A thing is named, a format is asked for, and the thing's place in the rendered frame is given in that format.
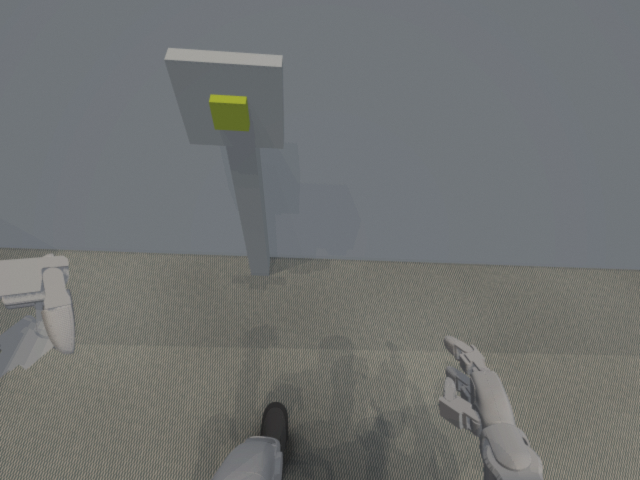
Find panel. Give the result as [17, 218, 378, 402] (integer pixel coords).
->
[164, 48, 284, 276]

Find right robot forearm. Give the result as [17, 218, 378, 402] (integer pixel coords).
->
[480, 424, 544, 480]

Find left robot thigh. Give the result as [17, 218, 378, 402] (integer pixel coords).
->
[211, 441, 283, 480]

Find robot left foot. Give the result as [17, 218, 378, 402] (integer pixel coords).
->
[261, 402, 288, 479]

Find button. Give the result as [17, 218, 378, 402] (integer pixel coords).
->
[209, 94, 250, 131]

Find robot left hand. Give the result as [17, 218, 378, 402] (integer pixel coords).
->
[0, 253, 75, 378]

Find robot right hand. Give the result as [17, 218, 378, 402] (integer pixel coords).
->
[439, 335, 516, 439]

